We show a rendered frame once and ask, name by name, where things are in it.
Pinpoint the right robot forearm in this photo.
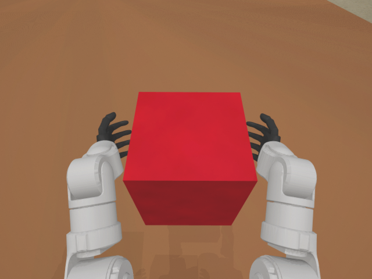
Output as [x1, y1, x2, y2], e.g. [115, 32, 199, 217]
[256, 141, 321, 279]

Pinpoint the left robot upper arm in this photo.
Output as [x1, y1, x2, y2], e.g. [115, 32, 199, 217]
[67, 255, 134, 279]

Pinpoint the left robot forearm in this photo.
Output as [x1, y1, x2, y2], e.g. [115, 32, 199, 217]
[64, 140, 124, 279]

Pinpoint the carton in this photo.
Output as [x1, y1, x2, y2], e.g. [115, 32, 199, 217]
[123, 92, 257, 226]

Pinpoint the right robot upper arm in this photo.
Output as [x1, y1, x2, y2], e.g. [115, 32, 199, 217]
[249, 255, 318, 279]

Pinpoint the left robot hand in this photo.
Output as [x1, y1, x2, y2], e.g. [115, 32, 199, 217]
[96, 112, 131, 158]

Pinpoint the right robot hand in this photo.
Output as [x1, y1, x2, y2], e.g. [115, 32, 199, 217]
[246, 113, 281, 161]

